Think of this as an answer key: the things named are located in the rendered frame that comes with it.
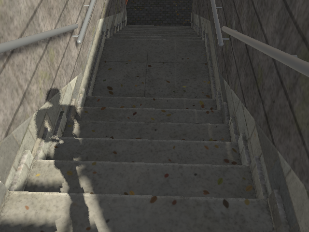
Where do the stairs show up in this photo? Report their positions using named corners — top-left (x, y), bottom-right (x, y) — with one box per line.
top-left (0, 96), bottom-right (275, 232)
top-left (109, 25), bottom-right (202, 41)

